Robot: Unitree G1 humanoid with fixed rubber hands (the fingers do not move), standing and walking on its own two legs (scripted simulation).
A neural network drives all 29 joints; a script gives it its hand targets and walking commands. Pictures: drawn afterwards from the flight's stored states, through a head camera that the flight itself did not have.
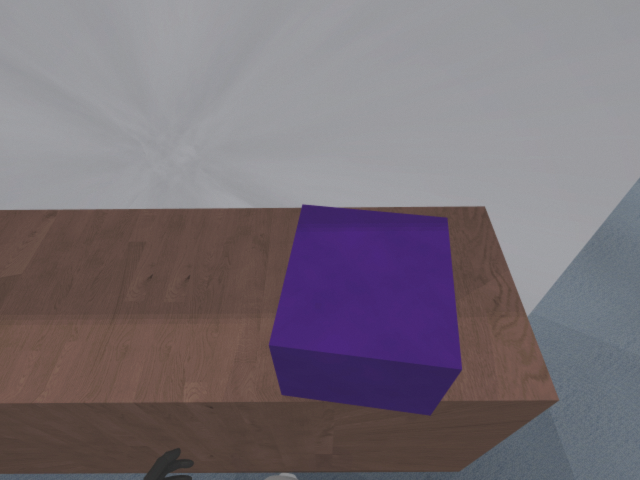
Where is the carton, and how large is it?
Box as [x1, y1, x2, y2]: [269, 204, 461, 415]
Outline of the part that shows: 302,204 269,342 269,347 281,393 285,395 430,415 461,370 447,219 445,217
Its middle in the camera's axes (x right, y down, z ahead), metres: +0.07 +0.10 +0.61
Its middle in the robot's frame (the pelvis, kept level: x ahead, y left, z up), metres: +0.39 -0.03 -0.07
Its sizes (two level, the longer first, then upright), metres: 0.247 0.232 0.181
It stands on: a pedestal, 0.60 m high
